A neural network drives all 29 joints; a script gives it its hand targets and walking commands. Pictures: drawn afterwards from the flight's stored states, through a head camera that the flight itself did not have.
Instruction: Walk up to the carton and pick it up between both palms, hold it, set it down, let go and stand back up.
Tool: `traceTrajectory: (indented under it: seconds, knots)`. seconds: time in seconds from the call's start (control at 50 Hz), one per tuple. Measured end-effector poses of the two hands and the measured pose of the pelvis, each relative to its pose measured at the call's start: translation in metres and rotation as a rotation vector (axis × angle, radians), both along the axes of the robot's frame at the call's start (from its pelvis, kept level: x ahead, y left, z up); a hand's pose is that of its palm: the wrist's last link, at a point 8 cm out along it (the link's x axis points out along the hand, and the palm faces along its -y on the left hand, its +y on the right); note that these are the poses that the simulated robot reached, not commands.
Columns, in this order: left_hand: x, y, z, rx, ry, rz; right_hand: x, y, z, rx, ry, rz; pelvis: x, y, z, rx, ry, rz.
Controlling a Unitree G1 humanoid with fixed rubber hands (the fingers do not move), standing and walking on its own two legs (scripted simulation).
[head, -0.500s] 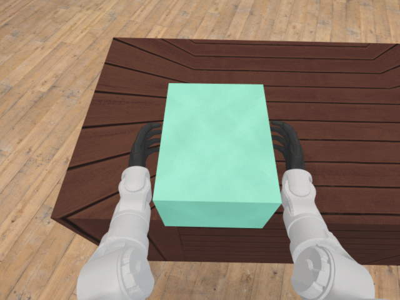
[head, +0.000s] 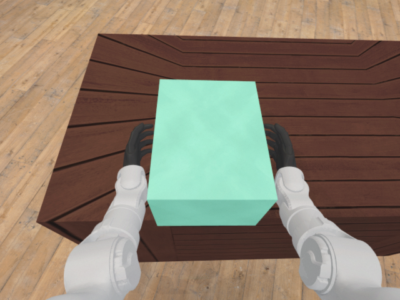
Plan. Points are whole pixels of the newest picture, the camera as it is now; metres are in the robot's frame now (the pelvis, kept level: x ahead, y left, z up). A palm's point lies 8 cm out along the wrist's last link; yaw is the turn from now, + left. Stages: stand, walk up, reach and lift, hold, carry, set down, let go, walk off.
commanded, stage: set down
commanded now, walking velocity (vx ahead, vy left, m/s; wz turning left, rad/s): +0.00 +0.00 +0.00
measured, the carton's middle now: (207, 152) +0.44 +0.01 -0.03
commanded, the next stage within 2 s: none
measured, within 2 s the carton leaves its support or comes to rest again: neither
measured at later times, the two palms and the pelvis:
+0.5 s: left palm (115, 161) +0.40 +0.20 +0.00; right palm (312, 152) +0.40 -0.21 +0.03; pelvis -0.03 -0.01 -0.04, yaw +1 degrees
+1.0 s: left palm (92, 127) +0.41 +0.22 +0.10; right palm (335, 122) +0.42 -0.22 +0.11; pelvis -0.04 -0.02 -0.02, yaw +3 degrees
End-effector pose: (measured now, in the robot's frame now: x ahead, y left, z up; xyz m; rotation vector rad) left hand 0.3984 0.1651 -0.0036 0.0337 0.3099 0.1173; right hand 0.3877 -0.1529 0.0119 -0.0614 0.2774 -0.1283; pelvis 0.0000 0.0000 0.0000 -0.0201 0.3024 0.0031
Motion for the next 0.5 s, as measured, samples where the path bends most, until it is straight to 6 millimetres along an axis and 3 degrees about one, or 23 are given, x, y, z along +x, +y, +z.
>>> traceTrajectory:
  seconds: [0.1, 0.22, 0.4, 0.5]
  knots:
    - [0.006, 0.0, -0.001, -0.024, 0.012, 0.007, 0.005, -0.001, -0.006, 0.015, 0.038, -0.001, -0.002, 0.003, -0.009, -0.008, 0.059, -0.009]
    - [0.008, 0.008, 0.005, -0.019, 0.006, 0.003, 0.015, -0.006, 0.003, 0.017, 0.003, -0.009, -0.007, 0.005, -0.018, -0.017, 0.082, -0.008]
    - [-0.002, 0.033, 0.002, 0.044, 0.011, 0.003, 0.017, -0.043, 0.012, -0.024, 0.0, -0.033, -0.023, -0.001, -0.032, -0.015, 0.085, 0.01]
    - [-0.003, 0.038, 0.001, 0.056, -0.027, 0.017, 0.015, -0.06, 0.013, -0.001, -0.025, -0.038, -0.033, -0.008, -0.04, -0.011, 0.119, 0.021]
